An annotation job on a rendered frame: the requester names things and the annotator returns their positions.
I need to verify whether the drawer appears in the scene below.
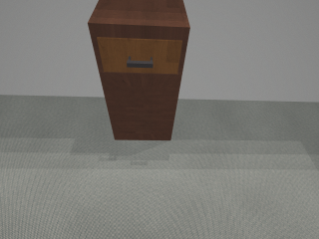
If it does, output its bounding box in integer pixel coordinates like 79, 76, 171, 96
97, 37, 182, 74

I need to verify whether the handle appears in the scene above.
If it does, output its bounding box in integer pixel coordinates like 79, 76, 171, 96
127, 56, 154, 68

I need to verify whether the cabinet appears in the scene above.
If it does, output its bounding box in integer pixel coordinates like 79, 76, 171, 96
88, 0, 190, 140

